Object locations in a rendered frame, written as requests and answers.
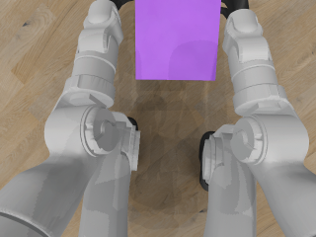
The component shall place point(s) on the robot left foot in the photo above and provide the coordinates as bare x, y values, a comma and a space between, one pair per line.
133, 121

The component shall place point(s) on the right robot hand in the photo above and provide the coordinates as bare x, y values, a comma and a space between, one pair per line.
233, 5

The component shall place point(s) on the left robot upper arm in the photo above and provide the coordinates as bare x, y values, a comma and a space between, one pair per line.
40, 201

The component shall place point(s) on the carton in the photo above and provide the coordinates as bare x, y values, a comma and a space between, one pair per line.
176, 39

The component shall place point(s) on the left robot hand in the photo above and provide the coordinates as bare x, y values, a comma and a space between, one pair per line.
119, 3

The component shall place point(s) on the right robot thigh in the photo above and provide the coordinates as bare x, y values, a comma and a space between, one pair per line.
232, 191

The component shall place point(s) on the robot left forearm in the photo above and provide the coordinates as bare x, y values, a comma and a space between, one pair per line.
96, 59

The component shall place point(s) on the robot right forearm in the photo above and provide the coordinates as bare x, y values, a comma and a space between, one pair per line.
252, 70

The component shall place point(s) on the right robot upper arm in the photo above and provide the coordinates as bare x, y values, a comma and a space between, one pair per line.
274, 148

